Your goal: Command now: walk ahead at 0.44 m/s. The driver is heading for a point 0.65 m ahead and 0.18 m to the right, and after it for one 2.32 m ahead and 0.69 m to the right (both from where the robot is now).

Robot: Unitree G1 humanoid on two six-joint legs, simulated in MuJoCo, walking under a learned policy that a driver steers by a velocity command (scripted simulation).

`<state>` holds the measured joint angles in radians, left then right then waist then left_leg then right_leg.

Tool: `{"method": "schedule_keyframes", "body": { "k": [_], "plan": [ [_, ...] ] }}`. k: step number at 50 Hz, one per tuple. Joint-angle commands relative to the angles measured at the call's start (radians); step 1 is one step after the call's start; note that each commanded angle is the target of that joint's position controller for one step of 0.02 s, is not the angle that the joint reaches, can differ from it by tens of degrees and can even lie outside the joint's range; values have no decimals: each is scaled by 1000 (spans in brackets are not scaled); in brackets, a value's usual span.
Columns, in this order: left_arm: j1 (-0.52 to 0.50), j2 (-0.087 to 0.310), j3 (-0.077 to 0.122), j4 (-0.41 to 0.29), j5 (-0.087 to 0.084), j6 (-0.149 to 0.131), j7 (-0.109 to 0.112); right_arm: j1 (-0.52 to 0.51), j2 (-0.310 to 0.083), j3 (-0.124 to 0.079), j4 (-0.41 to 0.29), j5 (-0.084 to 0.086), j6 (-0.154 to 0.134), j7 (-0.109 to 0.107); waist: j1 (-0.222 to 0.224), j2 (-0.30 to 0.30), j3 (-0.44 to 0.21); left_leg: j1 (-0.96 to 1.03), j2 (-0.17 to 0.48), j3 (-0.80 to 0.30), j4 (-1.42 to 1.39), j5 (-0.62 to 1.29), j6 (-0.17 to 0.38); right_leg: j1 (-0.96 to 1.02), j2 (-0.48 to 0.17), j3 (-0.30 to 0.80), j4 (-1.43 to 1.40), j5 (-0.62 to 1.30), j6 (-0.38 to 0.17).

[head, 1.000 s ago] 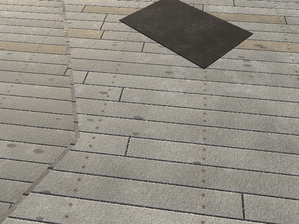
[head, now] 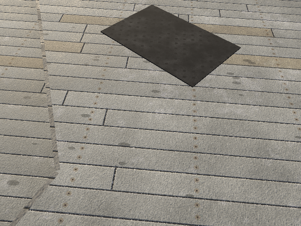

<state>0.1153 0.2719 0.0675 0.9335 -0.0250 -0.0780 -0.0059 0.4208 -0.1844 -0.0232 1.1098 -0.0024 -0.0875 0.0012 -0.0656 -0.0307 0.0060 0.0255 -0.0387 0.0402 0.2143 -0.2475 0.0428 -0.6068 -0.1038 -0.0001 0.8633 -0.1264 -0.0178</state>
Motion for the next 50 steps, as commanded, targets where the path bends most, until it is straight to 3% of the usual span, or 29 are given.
{"method": "schedule_keyframes", "body": {
  "k": [1,4,7,9,10,11,12,13,14,15,16,17,18,21,23,26,32,35,36,37,38,39,40,41,42,43,45,47,50],
  "plan": [
    [-167,9,-11,-96,0,-9,-10,11,-188,-31,-44,2,-6,-18,-7,108,125,-81,235,-137,-134,239,141,-61,21,-32,-186,121,17],
    [-237,17,-17,-125,-6,-10,-24,57,-184,-35,-27,14,-3,-20,-15,108,151,-55,261,-113,-138,256,139,-28,35,-33,-271,167,-3],
    [-248,45,-11,-146,-7,-18,-38,49,-194,-46,-26,20,7,-22,18,107,135,46,299,-94,-74,383,118,-1,45,-24,-326,123,-45],
    [-137,93,13,-126,-5,-20,-37,18,-221,-56,-38,15,17,-22,93,141,40,77,299,-69,75,725,95,180,99,-60,-321,69,-79],
    [24,129,37,-78,-6,-16,-32,2,-213,-54,-45,10,26,-22,175,142,-55,39,261,-37,260,848,71,381,133,-82,-319,60,-106],
    [210,175,57,-30,-4,-11,-23,-6,-193,-43,-64,1,30,-20,249,110,-174,-144,216,-16,521,698,39,674,48,17,-295,31,-149],
    [337,276,78,0,19,-8,-20,124,-51,-3,-80,1,13,-7,194,-158,-359,-539,32,-3,952,153,-33,1057,-233,515,-391,-221,-322],
    [326,199,51,6,16,-9,-25,93,-73,-6,-66,22,-19,1,199,-187,-398,-663,-16,-161,1121,-304,-16,1046,-289,795,-591,-351,-337],
    [216,145,32,-7,8,-17,-25,-25,-163,-31,-108,52,-39,5,177,-145,-209,-762,50,-163,1185,-259,10,895,-251,652,-612,-360,-270],
    [117,106,19,-31,11,-23,-26,-95,-181,-35,-130,57,-47,-1,145,-64,-112,-747,107,-135,1149,-159,25,727,-219,506,-633,-266,-237],
    [56,76,8,-37,23,-30,-31,-122,-181,-43,-131,42,-44,-11,109,-5,-49,-695,148,-117,1088,-81,26,573,-182,389,-661,-148,-218],
    [43,45,-1,-32,35,-38,-40,-111,-171,-50,-126,24,-34,-16,79,-24,-23,-603,181,-125,1031,-43,33,459,-133,278,-661,31,-186],
    [28,44,-3,-26,36,-38,-42,-65,-128,-46,-122,24,-17,-17,40,-60,-39,-566,191,-125,994,-19,27,425,-123,249,-695,-12,-198],
    [75,78,1,-2,32,-42,-26,-117,-117,-48,-144,22,11,-22,34,-31,19,-603,211,-108,889,26,0,349,-117,195,-766,-6,-231],
    [125,106,7,13,30,-39,-8,-216,-135,-54,-182,9,9,-23,55,-11,46,-696,213,-104,753,137,-23,390,-117,177,-782,15,-228],
    [194,101,4,25,19,-29,7,-339,-133,-53,-223,2,-3,-14,88,4,66,-702,179,-85,540,297,-43,420,-77,130,-773,80,-201],
    [309,120,15,54,1,-7,20,-526,-126,-37,-287,20,-23,15,141,-17,83,-637,111,-77,299,337,-56,526,-97,157,-695,66,-180],
    [301,139,28,49,-1,8,28,-494,-175,-49,-296,24,-39,22,99,-52,58,-536,93,-88,244,246,-36,579,-131,209,-610,123,-156],
    [282,145,31,41,0,13,28,-429,-198,-59,-284,25,-43,20,59,-65,24,-441,79,-73,231,205,-22,577,-122,210,-544,210,-144],
    [269,122,23,29,5,15,25,-287,-242,-82,-245,21,-47,13,-6,-54,-68,-242,76,-64,225,188,8,538,-65,177,-389,301,-117],
    [253,72,5,-10,21,16,22,-102,-312,-102,-218,2,-50,5,-75,25,-237,58,233,-214,268,152,70,373,12,121,-93,152,-81],
    [375,-59,-29,-33,7,-2,19,-23,-389,-121,-196,-1,-36,6,-20,329,-382,408,477,-648,178,-28,213,-20,166,26,255,-361,-11],
    [353,40,-8,-22,-14,-12,20,-40,-279,-91,-208,0,-34,7,-34,288,-374,376,464,-751,98,-152,205,-119,115,138,409,-456,-18],
    [267,113,14,-47,-27,-14,23,-132,-216,-71,-232,-2,-34,2,-27,216,-220,240,437,-574,93,-19,159,-169,80,132,444,-388,-24],
    [231,114,19,-54,-21,-9,31,-210,-194,-61,-249,-8,-33,2,6,138,-144,97,404,-424,96,222,140,-126,39,107,429,-319,-14],
    [212,105,28,-58,-4,-1,36,-253,-171,-56,-249,-14,-31,4,31,108,-88,-26,371,-310,92,438,132,-75,18,101,383,-290,-4],
    [246,59,34,-63,-4,31,33,-285,-150,-52,-238,-27,-29,3,83,141,-62,-159,324,-162,69,601,128,29,-10,85,329,-265,5],
    [219,25,30,-99,-5,57,30,-301,-184,-62,-230,-21,-27,-8,101,144,-31,-206,329,-82,35,664,156,16,-7,55,243,-222,22],
    [145,20,24,-152,6,67,16,-318,-232,-78,-232,-11,-8,-32,95,129,-42,-213,322,15,13,652,153,50,-4,21,37,-60,29]
  ]
}}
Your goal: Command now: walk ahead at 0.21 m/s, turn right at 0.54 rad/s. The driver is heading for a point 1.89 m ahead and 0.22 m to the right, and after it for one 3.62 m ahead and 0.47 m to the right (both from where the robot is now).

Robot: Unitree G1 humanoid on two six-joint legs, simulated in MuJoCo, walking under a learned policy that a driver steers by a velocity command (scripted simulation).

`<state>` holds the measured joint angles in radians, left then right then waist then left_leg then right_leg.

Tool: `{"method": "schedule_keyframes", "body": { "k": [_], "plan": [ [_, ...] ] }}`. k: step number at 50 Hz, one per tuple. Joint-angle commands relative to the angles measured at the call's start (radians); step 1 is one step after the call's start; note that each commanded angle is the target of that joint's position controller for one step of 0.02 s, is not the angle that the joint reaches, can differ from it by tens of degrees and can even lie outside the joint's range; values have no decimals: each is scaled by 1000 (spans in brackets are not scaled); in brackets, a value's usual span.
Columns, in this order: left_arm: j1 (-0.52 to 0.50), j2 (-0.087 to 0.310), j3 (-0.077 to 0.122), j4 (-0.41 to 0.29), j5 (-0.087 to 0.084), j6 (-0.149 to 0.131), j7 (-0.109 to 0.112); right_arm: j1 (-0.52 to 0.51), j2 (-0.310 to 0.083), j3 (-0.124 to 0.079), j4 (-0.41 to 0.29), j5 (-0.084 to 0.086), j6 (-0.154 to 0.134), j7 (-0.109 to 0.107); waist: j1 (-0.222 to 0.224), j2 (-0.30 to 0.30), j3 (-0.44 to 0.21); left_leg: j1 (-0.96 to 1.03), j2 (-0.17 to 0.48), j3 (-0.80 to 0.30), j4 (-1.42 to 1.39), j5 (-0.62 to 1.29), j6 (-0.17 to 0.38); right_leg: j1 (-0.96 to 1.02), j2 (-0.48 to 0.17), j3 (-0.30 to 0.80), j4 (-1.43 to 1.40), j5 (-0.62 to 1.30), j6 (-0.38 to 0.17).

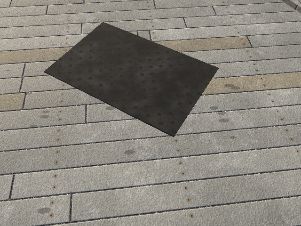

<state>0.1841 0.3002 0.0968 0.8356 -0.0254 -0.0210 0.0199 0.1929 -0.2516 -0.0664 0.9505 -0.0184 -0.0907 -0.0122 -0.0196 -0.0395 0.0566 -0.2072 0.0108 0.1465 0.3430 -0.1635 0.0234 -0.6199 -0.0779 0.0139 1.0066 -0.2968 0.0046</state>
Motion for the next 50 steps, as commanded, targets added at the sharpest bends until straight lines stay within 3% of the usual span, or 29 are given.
{"method": "schedule_keyframes", "body": {
  "k": [1,4,7,9,10,11,12,13,14,15,16,17,19,23,28,31,32,33,34,35,37,38,40,45,50],
  "plan": [
    [54,-4,-5,-65,8,10,-17,-94,-170,-37,-76,7,1,-24,42,131,-106,24,265,-63,-118,569,172,95,-23,-7,-158,167,4],
    [-13,19,0,-102,13,19,-40,-93,-185,-40,-74,24,19,-31,27,129,-112,71,267,-14,-88,519,150,140,-3,-31,-279,232,-11],
    [-52,52,12,-142,16,30,-59,-86,-209,-48,-73,44,39,-31,27,134,-100,132,294,-12,-2,484,120,153,15,-47,-356,151,-45],
    [8,73,26,-139,18,29,-63,-100,-214,-52,-80,56,52,-34,67,117,-121,138,270,14,148,520,78,254,63,-87,-473,174,-85],
    [89,123,49,-119,23,25,-51,-51,-186,-46,-69,47,57,-30,92,48,-165,89,208,43,317,463,29,401,93,-71,-549,322,-122],
    [150,250,83,-127,30,26,-24,-31,-144,-30,-97,5,57,-22,93,-178,-223,-139,117,80,623,72,-53,609,-113,219,-557,816,-211],
    [113,297,77,-161,47,24,-24,17,-101,-11,-129,-16,53,-11,28,-275,-351,-408,-44,-53,897,-581,-96,794,-313,579,-573,857,-432],
    [102,217,56,-177,39,16,-36,-39,-153,-24,-119,12,55,-1,78,-102,-377,-444,-10,-204,963,-535,-77,738,-283,537,-621,689,-405],
    [40,189,46,-187,30,6,-36,-81,-161,-27,-133,37,58,-2,60,-64,-287,-473,13,-209,945,-446,-55,649,-235,436,-642,569,-348],
    [-8,168,42,-191,16,5,-30,-84,-155,-29,-121,28,65,-16,36,3,-224,-472,40,-211,883,-362,-54,567,-182,375,-662,425,-287],
    [-53,131,29,-197,11,13,-21,-97,-166,-34,-116,10,77,-30,21,18,-182,-447,59,-208,826,-300,-51,488,-150,326,-691,309,-243],
    [-65,145,28,-204,28,15,-14,-74,-169,-36,-115,13,87,-32,-1,-62,-182,-372,54,-203,821,-264,-59,398,-149,316,-706,309,-261],
    [-70,129,22,-202,39,11,-6,-36,-159,-37,-104,16,89,-34,-11,-80,-195,-318,41,-197,758,-229,-75,365,-117,263,-701,368,-263],
    [-48,127,16,-183,35,10,7,-68,-117,-21,-108,16,91,-38,15,-71,-201,-271,42,-196,581,-183,-94,372,-104,250,-701,292,-251],
    [-52,110,0,-163,43,19,3,-78,-126,-17,-109,24,86,-26,37,-99,-156,-162,31,-179,388,-181,-82,343,-101,286,-707,106,-232],
    [-47,78,-19,-143,29,27,3,-14,-107,-11,-83,15,72,-7,-7,-66,-139,0,12,-146,86,-11,-39,319,-62,275,-646,107,-168],
    [-9,58,-27,-130,33,23,3,4,-141,-13,-82,-2,68,-4,2,-19,-143,75,81,-216,40,69,-9,281,-24,248,-602,84,-117],
    [40,35,-31,-131,47,16,0,3,-220,-26,-88,-13,68,-6,59,153,-151,108,222,-345,37,214,55,227,79,143,-473,-19,-66],
    [2,34,-28,-150,44,14,-2,-51,-186,-17,-80,-13,69,-2,76,272,-109,-45,272,-419,-13,82,137,272,117,65,-485,-58,-33],
    [-31,65,-23,-140,50,15,-1,-113,-125,0,-104,-11,61,2,69,231,-87,-96,226,-387,-33,-15,115,348,93,75,-499,6,-24],
    [-64,59,-19,-135,50,30,2,-89,-142,-2,-91,-1,49,3,45,201,-86,-104,150,-309,-16,-101,40,404,88,86,-520,114,-35],
    [-54,58,-19,-133,54,37,0,-82,-141,0,-84,1,44,2,46,191,-77,-117,138,-295,-11,-129,26,425,74,101,-533,145,-41],
    [-43,58,-18,-119,42,36,-4,-47,-137,4,-72,4,42,-4,33,125,-63,-104,96,-247,19,-128,3,421,65,114,-539,173,-60],
    [-37,44,-19,-81,40,19,-6,-12,-124,10,-56,11,53,-14,8,34,-83,-39,67,-208,80,-32,5,410,56,128,-548,259,-58],
    [-28,46,-19,-42,36,16,-1,-16,-113,15,-41,11,62,-10,6,17,-88,-22,53,-194,90,-2,2,427,51,134,-547,293,-58]
  ]
}}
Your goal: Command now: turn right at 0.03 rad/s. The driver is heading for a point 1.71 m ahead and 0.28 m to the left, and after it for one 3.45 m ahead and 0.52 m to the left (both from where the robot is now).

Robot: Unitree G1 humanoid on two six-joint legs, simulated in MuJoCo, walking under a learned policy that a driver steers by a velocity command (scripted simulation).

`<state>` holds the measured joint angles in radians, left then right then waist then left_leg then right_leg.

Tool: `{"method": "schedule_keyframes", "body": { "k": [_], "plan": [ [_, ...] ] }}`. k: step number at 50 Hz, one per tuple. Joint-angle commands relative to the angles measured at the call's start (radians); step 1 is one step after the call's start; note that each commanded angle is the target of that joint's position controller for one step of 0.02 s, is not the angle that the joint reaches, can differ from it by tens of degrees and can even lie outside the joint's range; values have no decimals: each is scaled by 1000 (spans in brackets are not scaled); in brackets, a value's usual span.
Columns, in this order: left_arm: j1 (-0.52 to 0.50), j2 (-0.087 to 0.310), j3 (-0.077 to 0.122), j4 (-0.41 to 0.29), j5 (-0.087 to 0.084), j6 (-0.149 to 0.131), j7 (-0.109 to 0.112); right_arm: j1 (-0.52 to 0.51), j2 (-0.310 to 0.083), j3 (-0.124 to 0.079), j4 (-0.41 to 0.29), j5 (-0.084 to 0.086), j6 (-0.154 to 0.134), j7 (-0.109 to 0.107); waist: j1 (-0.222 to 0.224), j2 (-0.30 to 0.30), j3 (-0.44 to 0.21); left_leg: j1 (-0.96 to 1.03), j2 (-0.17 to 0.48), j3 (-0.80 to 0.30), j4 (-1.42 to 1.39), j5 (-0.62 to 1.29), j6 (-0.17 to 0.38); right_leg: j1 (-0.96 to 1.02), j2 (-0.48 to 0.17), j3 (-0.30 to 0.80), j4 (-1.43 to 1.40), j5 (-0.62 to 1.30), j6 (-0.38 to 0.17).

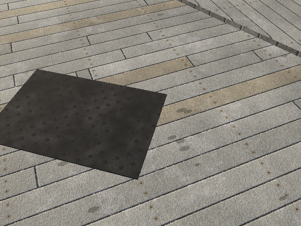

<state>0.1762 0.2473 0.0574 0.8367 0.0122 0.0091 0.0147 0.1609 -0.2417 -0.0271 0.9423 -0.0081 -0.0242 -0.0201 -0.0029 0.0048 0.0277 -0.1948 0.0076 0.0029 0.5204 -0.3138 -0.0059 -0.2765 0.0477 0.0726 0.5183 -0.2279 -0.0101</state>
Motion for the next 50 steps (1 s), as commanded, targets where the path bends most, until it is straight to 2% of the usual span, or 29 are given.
{"method": "schedule_keyframes", "body": {
  "k": [1,12,28,50],
  "plan": [
    [-19,100,20,-34,-2,-15,5,14,-122,-24,-28,1,-4,-1,-10,-26,-58,-34,54,-48,-88,152,30,88,-76,76,-59,229,-43],
    [-27,103,15,63,-8,-12,16,26,-115,-18,26,2,1,-2,-5,-4,-36,-27,39,-37,-116,151,25,115,-74,66,-69,229,-38],
    [-33,91,4,189,-10,-5,22,94,-97,-5,80,1,-1,-10,0,-7,-5,-35,28,-31,-146,115,29,113,-61,44,-93,175,-24],
    [16,67,-13,271,-11,-2,31,187,-59,7,110,3,-4,-10,5,0,16,-41,24,-35,-165,120,42,97,-58,30,-104,154,-8]
  ]
}}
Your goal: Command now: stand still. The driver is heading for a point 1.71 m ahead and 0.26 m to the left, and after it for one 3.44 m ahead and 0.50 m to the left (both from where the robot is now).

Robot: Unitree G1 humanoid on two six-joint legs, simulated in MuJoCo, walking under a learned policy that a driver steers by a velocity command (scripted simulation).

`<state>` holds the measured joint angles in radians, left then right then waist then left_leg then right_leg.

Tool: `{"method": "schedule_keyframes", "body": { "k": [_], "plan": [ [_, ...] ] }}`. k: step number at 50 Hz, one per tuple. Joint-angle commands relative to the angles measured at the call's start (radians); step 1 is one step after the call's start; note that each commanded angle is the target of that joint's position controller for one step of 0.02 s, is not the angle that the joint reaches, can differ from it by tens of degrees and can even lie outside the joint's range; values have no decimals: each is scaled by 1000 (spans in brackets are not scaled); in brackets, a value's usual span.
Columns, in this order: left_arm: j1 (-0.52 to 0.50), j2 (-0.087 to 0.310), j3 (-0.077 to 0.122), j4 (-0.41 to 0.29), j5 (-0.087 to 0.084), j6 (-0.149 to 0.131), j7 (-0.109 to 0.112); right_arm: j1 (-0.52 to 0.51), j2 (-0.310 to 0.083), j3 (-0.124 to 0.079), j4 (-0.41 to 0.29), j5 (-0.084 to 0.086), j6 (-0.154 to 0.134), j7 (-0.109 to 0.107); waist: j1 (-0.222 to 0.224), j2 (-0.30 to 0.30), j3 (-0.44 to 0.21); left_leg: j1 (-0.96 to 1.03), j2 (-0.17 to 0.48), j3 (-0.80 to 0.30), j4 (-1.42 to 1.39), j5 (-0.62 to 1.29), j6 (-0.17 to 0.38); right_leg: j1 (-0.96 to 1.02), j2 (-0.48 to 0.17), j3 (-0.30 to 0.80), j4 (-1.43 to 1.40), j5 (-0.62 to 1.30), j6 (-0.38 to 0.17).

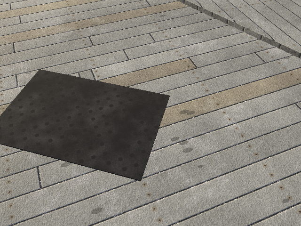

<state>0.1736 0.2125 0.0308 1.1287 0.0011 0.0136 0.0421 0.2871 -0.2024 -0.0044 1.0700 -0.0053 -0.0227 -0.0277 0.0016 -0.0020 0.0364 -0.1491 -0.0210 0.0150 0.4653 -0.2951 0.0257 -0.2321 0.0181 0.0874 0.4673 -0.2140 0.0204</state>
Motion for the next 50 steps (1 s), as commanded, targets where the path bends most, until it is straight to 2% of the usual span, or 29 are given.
{"method": "schedule_keyframes", "body": {
  "k": [1,11,12,13,14,15,16,17,18,19,21,23,24,26,27,28,29,30,31,32,33,34,36,39,43,45,47,49,50],
  "plan": [
    [21,101,13,-20,0,-6,4,64,-97,-16,-17,1,-6,-2,0,7,8,-87,52,-47,-111,103,11,52,-29,15,-53,141,-37],
    [48,91,8,-9,-1,-6,9,92,-85,-16,-13,2,-6,-1,0,8,13,-83,52,-52,-116,123,17,48,-31,11,-54,144,-31],
    [66,77,4,-1,0,-5,9,109,-78,-14,-3,1,-5,-2,0,16,-10,-74,48,-51,-132,22,20,57,-17,-6,-48,65,-30],
    [66,74,4,0,-4,-4,11,118,-96,-21,-1,6,-2,-6,-6,35,5,-81,52,-71,-156,-146,36,27,12,-38,-11,-57,-31],
    [57,78,7,-8,-8,-7,11,120,-137,-35,-7,15,2,-10,-16,82,33,-87,85,-133,-193,-330,73,-39,46,-81,63,-197,-33],
    [25,79,7,-28,-9,-18,8,146,-170,-47,-10,21,1,-14,-36,130,68,-82,171,-256,-257,-488,127,-131,51,-107,153,-250,-36],
    [-3,85,7,-50,-12,-35,1,149,-203,-60,-18,25,-3,-17,-44,168,108,-74,283,-388,-325,-560,185,-224,19,-113,259,-232,-46],
    [-34,85,7,-68,-17,-53,-8,154,-213,-69,-23,23,-12,-18,-54,167,152,-80,354,-475,-362,-537,226,-293,-27,-90,356,-227,-55],
    [-49,90,13,-78,-23,-66,-16,160,-197,-69,-28,15,-23,-16,-55,141,170,-36,382,-505,-370,-469,241,-381,-61,-67,442,-268,-62],
    [-44,88,16,-82,-28,-78,-23,156,-180,-67,-34,17,-32,-12,-44,117,173,18,379,-488,-358,-397,233,-443,-88,-54,466,-276,-69],
    [-59,84,18,-96,-34,-102,-35,137,-167,-67,-54,30,-39,-5,-38,89,144,54,325,-371,-339,-255,184,-408,-105,-71,334,-237,-78],
    [-51,70,18,-96,-34,-114,-42,130,-188,-73,-63,32,-35,0,-26,106,97,-7,256,-248,-306,-165,159,-234,-63,-136,195,-171,-69],
    [-6,64,20,-81,-35,-115,-47,119,-200,-75,-67,38,-31,2,1,115,81,-77,233,-206,-274,-160,153,-107,-35,-170,119,-96,-63],
    [145,87,39,-25,-36,-107,-45,109,-191,-71,-79,39,-29,5,66,92,35,-207,185,-158,-167,-104,131,147,29,-210,47,0,-51],
    [242,115,53,-6,-38,-104,-39,79,-172,-62,-92,36,-37,6,120,53,1,-272,151,-107,-24,3,97,269,-10,-143,11,-20,-73],
    [378,208,76,8,-29,-104,-28,38,-92,-37,-128,17,-49,15,162,-179,-57,-400,57,18,367,-37,25,384,-243,192,-128,-150,-154],
    [458,274,80,19,-13,-117,-42,53,-42,-32,-164,34,-71,11,147,-342,-109,-608,-51,-26,648,-262,11,463,-424,657,-312,-349,-307],
    [345,209,56,-4,-8,-134,-47,32,-107,-44,-172,59,-88,13,97,-182,-20,-698,33,-117,804,-222,41,387,-441,650,-311,-440,-312],
    [252,146,38,-41,-12,-142,-53,3,-131,-48,-180,66,-99,23,69,-118,39,-731,81,-123,823,-108,70,325,-393,508,-307,-401,-269],
    [193,117,23,-69,-6,-143,-66,-1,-138,-52,-165,43,-107,28,49,-57,54,-656,121,-121,763,-16,81,246,-319,329,-289,-152,-206],
    [162,125,21,-79,-5,-138,-68,4,-138,-63,-171,38,-102,24,17,-85,48,-654,139,-89,705,52,73,233,-297,277,-319,-134,-204],
    [159,109,14,-80,-3,-134,-67,-12,-147,-68,-174,35,-95,26,12,-92,55,-602,163,-85,670,83,60,179,-274,228,-340,-79,-197],
    [211,102,8,-70,1,-129,-56,-23,-122,-66,-172,32,-77,33,11,-72,57,-592,160,-47,620,130,30,177,-233,121,-352,99,-199],
    [245,141,15,-73,1,-119,-35,-156,-95,-58,-228,21,-72,33,32,-39,79,-637,154,-24,440,225,-9,178,-224,53,-367,232,-210],
    [293,156,19,-80,-5,-112,-22,-326,-74,-40,-284,29,-79,49,74,-61,97,-535,103,31,184,363,-13,152,-201,-20,-394,238,-199],
    [328,152,21,-70,-14,-109,-21,-379,-80,-38,-307,34,-81,60,80,-59,114,-527,91,27,121,373,3,202,-225,-28,-387,257,-199],
    [327,159,29,-68,-19,-102,-20,-400,-94,-39,-326,35,-86,71,61,-66,112,-523,85,12,73,346,30,282,-258,-35,-349,323,-188],
    [304,178,38,-78,-15,-93,-19,-354,-130,-54,-324,34,-91,78,14,-86,55,-433,50,29,56,283,62,355,-273,-51,-254,570,-166],
    [292,193,44,-84,-10,-86,-19,-282,-159,-68,-308,33,-90,76,-29,-115,-9,-325,15,52,70,247,81,374,-270,-60,-157,765,-155]
  ]
}}
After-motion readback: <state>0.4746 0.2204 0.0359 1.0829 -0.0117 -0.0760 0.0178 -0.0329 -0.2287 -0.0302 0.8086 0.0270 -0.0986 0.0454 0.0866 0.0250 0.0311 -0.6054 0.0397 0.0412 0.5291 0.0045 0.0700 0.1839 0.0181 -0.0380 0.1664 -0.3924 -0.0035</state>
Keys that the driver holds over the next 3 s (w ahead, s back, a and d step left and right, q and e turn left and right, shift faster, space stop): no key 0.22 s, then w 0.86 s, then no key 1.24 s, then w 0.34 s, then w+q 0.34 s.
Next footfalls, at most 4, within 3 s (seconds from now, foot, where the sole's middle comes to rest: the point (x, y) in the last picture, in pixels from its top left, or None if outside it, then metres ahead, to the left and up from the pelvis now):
0.54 right None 0.14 -0.15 -0.78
1.04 left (139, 224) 0.52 0.08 -0.78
1.46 right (186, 193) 0.67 -0.14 -0.78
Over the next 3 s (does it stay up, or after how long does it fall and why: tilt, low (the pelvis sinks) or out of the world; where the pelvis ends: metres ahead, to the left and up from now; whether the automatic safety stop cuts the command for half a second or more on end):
stays up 0.78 -0.06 0.00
